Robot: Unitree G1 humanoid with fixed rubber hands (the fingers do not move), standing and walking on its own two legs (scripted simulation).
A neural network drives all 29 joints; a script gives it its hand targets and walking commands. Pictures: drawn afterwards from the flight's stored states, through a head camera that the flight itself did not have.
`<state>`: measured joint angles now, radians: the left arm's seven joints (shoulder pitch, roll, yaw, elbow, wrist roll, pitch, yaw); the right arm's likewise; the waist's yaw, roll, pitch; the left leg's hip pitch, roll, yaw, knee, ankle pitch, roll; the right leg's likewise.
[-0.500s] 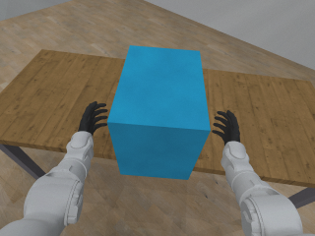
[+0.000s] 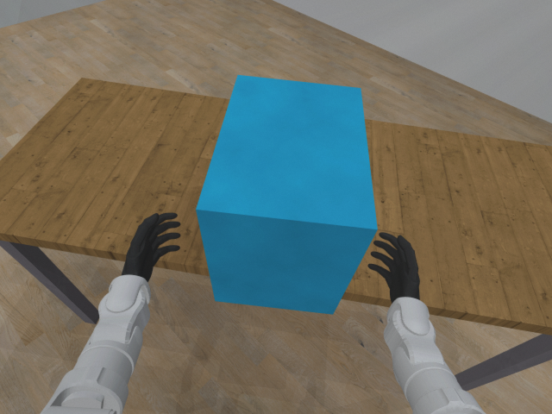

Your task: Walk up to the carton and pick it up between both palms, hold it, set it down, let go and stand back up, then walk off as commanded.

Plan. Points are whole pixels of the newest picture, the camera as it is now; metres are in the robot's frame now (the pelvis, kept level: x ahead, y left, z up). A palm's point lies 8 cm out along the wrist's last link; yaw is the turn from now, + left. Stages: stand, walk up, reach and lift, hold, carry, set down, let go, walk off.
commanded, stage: set down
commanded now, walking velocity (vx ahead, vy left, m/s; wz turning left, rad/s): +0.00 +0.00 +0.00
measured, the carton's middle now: (286, 197) +0.46 +0.01 +0.02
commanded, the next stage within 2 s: none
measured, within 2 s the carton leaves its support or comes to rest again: neither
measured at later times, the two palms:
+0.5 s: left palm (121, 318) +0.24 +0.23 +0.00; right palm (427, 339) +0.23 -0.20 +0.00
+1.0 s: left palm (105, 359) +0.19 +0.25 -0.02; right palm (425, 357) +0.21 -0.19 -0.01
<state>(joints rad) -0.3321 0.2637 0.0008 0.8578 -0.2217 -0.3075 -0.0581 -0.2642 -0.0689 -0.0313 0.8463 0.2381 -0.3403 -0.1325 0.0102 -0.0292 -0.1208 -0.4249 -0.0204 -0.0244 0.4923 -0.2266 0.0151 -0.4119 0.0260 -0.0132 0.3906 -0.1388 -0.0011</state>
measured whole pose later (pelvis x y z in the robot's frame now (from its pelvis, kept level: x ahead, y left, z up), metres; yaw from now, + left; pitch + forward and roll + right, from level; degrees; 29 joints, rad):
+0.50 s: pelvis +0.00 +0.00 +0.00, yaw +0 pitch +4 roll -2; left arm 0.05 0.27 0.00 0.43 -0.22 -0.23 -0.06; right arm 0.12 -0.07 -0.03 0.42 0.24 -0.26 -0.11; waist 0.02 -0.03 -0.06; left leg -0.33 -0.02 -0.02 0.49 -0.24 0.02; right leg -0.31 0.03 -0.01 0.39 -0.15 0.00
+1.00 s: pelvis +0.01 +0.00 +0.00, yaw +0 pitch +4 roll -2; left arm 0.24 0.30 -0.02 0.34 -0.23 -0.22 -0.05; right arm 0.28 -0.06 -0.03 0.31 0.23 -0.25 -0.08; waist 0.05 -0.02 -0.02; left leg -0.30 -0.02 -0.02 0.49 -0.26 0.02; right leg -0.29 0.03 -0.01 0.39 -0.17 0.00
